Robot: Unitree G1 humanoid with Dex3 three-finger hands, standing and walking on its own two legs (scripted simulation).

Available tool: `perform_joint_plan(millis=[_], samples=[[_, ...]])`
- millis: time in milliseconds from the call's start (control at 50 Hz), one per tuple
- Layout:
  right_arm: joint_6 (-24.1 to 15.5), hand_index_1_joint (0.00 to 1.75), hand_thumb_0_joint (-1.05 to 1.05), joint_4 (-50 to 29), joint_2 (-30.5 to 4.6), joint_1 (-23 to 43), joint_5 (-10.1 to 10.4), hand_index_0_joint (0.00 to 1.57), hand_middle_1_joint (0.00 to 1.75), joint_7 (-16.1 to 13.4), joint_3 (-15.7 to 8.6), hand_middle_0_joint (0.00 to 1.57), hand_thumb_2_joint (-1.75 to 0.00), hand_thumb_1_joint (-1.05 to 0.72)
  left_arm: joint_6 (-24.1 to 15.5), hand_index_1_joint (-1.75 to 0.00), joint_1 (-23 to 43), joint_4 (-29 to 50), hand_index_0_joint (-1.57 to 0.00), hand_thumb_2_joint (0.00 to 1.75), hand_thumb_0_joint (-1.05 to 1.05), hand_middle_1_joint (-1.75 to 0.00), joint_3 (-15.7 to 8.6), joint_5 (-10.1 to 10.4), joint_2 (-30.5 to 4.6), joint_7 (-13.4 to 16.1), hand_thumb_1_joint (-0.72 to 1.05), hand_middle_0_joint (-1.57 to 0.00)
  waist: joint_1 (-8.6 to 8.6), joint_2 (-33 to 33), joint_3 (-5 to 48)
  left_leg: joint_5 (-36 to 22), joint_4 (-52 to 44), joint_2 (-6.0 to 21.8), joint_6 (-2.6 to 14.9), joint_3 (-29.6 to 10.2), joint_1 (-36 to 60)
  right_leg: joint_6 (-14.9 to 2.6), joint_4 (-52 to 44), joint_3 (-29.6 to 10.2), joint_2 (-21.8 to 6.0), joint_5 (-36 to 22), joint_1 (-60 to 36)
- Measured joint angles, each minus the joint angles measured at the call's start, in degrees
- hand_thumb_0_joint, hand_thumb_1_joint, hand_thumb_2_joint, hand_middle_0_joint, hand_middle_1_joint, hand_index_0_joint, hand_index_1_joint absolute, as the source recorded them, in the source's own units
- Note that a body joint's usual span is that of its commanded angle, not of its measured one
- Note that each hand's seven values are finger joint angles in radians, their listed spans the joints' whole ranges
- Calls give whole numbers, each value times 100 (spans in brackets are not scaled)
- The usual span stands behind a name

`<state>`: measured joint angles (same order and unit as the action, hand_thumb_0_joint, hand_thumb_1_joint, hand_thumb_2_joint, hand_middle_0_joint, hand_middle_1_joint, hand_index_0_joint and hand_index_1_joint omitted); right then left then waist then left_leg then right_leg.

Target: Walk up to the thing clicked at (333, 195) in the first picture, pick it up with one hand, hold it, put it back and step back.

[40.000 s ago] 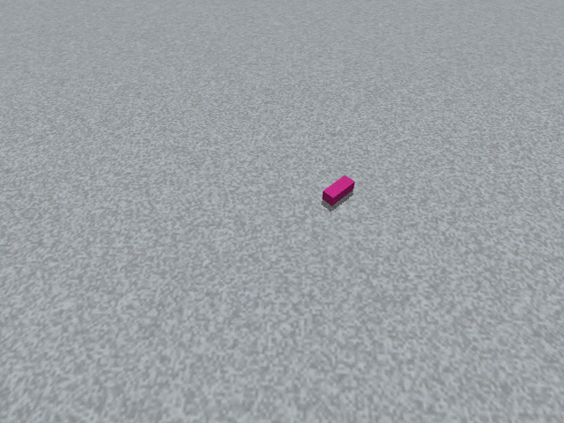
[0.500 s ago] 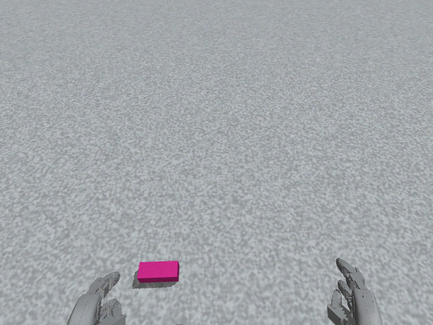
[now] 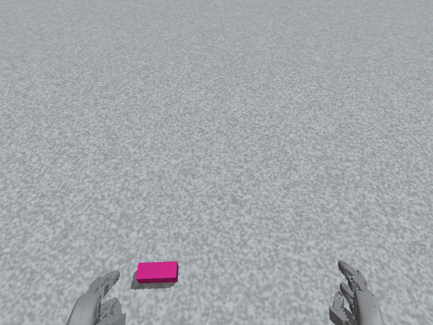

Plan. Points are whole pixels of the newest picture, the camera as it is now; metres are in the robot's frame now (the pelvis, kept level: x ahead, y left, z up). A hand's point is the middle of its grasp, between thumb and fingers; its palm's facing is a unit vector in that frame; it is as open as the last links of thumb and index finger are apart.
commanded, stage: home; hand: left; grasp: from above
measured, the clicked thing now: (158, 272) +0.45 +0.26 -0.68
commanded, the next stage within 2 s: stand in 0.32 s
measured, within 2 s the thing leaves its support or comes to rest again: neither
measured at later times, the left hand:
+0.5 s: hand (118, 323) +0.16 +0.19 -0.07, palm faces +0.01 -0.96 -0.29, open 7.4 cm
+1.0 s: hand out of the picture +0.03 +0.24 -0.11, palm faces +0.03 -0.95 -0.32, open 7.4 cm
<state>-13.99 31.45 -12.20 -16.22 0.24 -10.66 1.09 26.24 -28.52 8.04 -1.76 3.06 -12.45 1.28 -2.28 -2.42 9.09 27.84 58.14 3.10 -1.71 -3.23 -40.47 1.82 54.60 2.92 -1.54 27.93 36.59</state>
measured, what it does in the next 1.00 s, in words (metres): rises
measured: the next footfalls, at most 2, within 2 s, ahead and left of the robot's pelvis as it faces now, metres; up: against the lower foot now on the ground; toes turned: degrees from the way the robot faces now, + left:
none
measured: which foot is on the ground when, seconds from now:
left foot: down 0.00-1.00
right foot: down 0.00-1.00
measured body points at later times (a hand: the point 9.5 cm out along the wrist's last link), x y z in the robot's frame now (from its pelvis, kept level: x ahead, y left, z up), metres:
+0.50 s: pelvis -0.01 +0.00 +0.01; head +0.02 +0.00 +0.46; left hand +0.16 +0.24 -0.05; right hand +0.15 -0.25 -0.08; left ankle +0.01 +0.13 -0.68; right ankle -0.01 -0.14 -0.68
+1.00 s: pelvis -0.01 +0.00 +0.05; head +0.00 +0.00 +0.50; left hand +0.03 +0.29 -0.09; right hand +0.06 -0.27 -0.08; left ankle +0.01 +0.13 -0.68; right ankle -0.01 -0.14 -0.68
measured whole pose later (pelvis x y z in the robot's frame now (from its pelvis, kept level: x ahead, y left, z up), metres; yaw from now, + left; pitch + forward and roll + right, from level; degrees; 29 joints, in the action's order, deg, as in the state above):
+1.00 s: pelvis -0.01 +0.00 +0.05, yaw +0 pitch -2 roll +0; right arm -0.2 58.1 -16.1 -11.0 -2.1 -0.8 -2.3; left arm 0.6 -13.8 -57.0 -2.1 -1.9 -15.9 1.7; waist 1.0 -0.5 -3.5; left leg 15.7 32.3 1.2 -0.8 -0.8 -14.3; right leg 2.3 31.2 1.8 -3.3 16.8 12.0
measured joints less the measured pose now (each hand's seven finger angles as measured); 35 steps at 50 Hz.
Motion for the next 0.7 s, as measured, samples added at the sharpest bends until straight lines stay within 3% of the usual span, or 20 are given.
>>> perform_joint_plan(millis=[420, 480, 520, 600, 700], samples=[[52, 30, 1, -54, 13, 0, 8, 20, 30, 30, 19, 20, -89, -90, 5, -30, -30, 57, -20, 90, 1, -30, 13, 12, -37, 6, 91, -20, -1, -17, 1, -1, 43, -1, -4, -8, -34, -5, 47, 1, 2, 3, 34], [399, 30, 1, 547, -103, 350, -429, 20, 30, 348, -52, 20, -89, -90, -1077, -30, 720, -1326, -20, 90, 1, -30, 177, -373, -176, 74, 91, -20, 204, 149, -547, -126, -210, -73, 36, 110, 508, -26, -45, -100, -74, -48, -407], [760, 30, 1, 945, -242, 550, -544, 20, 30, 625, -31, 20, -89, -90, -1553, -30, 1160, -2312, -20, 90, 1, -30, 170, -525, -261, 80, 90, -21, 294, 237, -744, -248, -438, -127, 51, 170, 770, -35, -167, -149, -129, -119, -611], [1052, 30, 1, 1373, -376, 643, -407, 21, 30, 945, -183, 20, -89, -90, -2007, -30, 1488, -3561, -20, 90, 1, -30, 51, -582, -411, 57, 91, -20, 346, 330, -1007, -440, -841, -198, 67, 258, 1210, -2, -426, -220, -202, -250, -965], [1210, 30, 1, 1764, -473, 557, -347, 20, 30, 1038, -372, 20, -89, -90, -2270, -30, 1483, -4659, -20, 90, 1, -30, -64, -583, -470, 79, 91, -20, 335, 303, -1091, -603, -1238, -200, 77, 273, 1612, 20, -838, -214, -202, -428, -1370]])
